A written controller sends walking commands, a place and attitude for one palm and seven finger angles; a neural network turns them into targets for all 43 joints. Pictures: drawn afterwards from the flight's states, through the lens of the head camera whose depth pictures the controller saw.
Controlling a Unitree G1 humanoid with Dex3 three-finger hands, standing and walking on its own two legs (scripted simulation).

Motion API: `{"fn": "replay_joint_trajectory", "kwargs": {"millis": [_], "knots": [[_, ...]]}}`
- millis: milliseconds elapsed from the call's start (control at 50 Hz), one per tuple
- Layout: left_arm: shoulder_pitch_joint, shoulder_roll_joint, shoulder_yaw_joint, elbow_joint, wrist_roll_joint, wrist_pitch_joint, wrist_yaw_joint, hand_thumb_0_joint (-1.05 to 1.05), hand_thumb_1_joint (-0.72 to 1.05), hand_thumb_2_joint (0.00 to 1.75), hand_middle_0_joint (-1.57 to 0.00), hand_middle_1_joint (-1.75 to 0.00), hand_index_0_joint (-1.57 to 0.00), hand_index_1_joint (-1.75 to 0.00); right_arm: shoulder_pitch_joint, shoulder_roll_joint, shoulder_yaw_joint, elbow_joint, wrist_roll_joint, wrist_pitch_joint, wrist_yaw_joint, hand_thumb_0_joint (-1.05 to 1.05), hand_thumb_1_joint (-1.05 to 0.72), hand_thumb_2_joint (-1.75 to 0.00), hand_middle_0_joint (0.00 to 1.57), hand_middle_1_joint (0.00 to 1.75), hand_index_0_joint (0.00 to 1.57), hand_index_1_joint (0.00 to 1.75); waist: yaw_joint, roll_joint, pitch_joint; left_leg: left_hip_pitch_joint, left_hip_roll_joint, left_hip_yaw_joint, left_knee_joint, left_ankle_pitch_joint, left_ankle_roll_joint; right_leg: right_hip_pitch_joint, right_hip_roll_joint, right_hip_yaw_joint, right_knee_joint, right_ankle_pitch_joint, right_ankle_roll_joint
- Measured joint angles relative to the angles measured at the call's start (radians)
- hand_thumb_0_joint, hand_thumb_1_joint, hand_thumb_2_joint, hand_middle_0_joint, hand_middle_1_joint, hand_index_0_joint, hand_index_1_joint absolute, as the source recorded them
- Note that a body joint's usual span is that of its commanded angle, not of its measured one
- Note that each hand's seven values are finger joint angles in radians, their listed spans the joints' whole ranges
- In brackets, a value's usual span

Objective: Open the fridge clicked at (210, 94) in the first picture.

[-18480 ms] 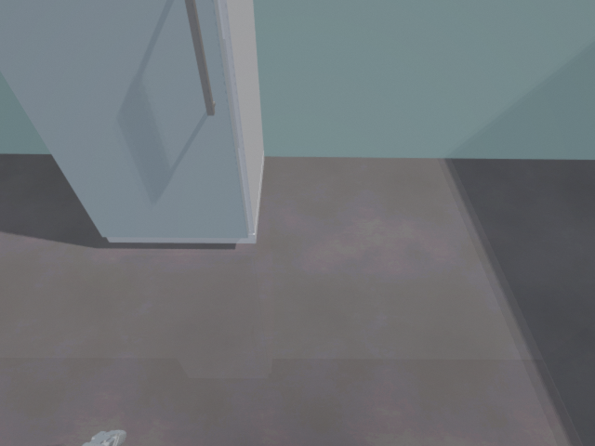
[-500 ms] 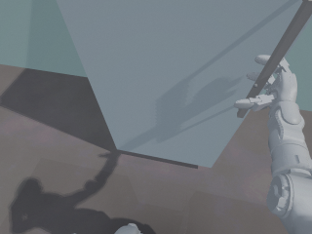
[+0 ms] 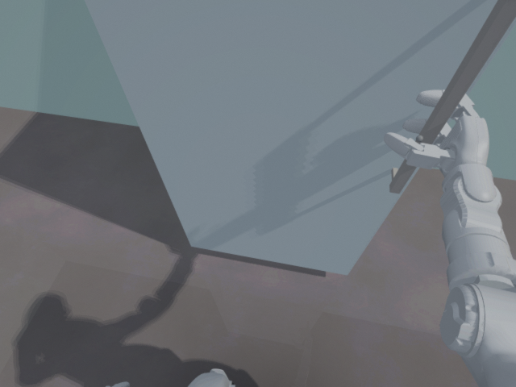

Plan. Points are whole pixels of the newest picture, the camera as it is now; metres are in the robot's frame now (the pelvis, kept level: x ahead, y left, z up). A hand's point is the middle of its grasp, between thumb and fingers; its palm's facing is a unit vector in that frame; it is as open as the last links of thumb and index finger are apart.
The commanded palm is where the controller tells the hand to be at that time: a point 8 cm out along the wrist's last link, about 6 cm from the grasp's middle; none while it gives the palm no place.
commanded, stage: grip the handle and tug to test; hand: right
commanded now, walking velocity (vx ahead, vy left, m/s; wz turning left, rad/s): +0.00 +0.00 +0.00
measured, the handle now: (434, 114) +0.53 -0.20 +0.13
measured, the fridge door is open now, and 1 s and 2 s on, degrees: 0 1 26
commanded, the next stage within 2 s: pull the door a little, standing still in 1.00 s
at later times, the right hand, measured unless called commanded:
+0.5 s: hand (417, 136) +0.49 -0.17 +0.12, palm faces +0.04 +1.00 +0.01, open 5.0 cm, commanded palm +0.45 -0.22 +0.13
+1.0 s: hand (419, 144) +0.47 -0.17 +0.12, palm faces +0.04 +1.00 +0.02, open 5.4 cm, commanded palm +0.42 -0.22 +0.13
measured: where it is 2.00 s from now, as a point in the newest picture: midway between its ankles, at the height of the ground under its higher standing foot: outside the picture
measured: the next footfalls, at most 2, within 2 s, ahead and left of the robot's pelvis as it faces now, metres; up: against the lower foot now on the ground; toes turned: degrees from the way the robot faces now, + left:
none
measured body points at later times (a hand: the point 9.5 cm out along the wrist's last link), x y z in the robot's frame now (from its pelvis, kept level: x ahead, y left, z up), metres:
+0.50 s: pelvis +0.00 +0.00 +0.00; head +0.08 +0.00 +0.44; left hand +0.03 +0.26 -0.12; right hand +0.48 -0.22 +0.12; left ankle +0.03 +0.13 -0.71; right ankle -0.03 -0.12 -0.71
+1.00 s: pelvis +0.03 -0.01 +0.01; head +0.08 +0.00 +0.46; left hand +0.08 +0.26 -0.10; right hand +0.46 -0.22 +0.12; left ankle +0.03 +0.13 -0.71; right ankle -0.03 -0.12 -0.71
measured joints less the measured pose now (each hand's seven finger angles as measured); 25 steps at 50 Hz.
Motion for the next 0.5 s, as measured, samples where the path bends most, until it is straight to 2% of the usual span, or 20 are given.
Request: {"fn": "replay_joint_trajectory", "kwargs": {"millis": [180,300,360,500], "knots": [[0.008,0.001,0.000,0.008,0.003,0.002,-0.002,0.01,0.90,0.90,-0.20,-0.30,-0.20,-0.30,-0.028,-0.005,0.008,0.023,-0.004,0.000,-0.010,0.00,-0.50,-0.73,0.41,1.34,0.40,1.35,0.003,0.000,0.003,-0.014,0.003,0.004,0.007,-0.002,-0.001,-0.016,0.002,0.005,0.008,-0.001,-0.001],[0.014,0.001,0.000,0.006,0.005,0.004,-0.003,0.01,0.90,0.90,-0.20,-0.30,-0.20,-0.30,-0.023,-0.014,-0.013,0.024,-0.006,-0.004,-0.001,0.01,-0.74,-0.83,0.43,1.37,0.43,1.38,0.011,0.000,-0.001,-0.019,-0.002,-0.002,0.005,-0.001,-0.001,-0.019,-0.001,-0.001,0.007,-0.003,-0.001],[0.017,0.002,-0.002,0.002,0.004,0.008,-0.002,0.01,0.90,0.90,-0.20,-0.30,-0.20,-0.30,-0.016,-0.018,-0.022,0.022,-0.009,-0.005,0.011,0.01,-0.80,-0.85,0.44,1.38,0.44,1.39,0.015,0.001,-0.002,-0.017,-0.004,-0.005,0.003,-0.001,-0.001,-0.016,-0.004,-0.004,0.006,-0.005,-0.001],[0.020,0.002,0.000,-0.007,0.002,0.014,0.000,0.01,0.90,0.90,-0.20,-0.30,-0.20,-0.30,0.001,-0.020,-0.031,0.005,-0.008,0.002,0.018,0.01,-0.79,-0.84,0.44,1.39,0.45,1.40,0.018,0.002,-0.004,-0.013,-0.008,-0.009,-0.002,0.001,-0.001,-0.010,-0.006,-0.008,0.003,-0.006,-0.001]]}}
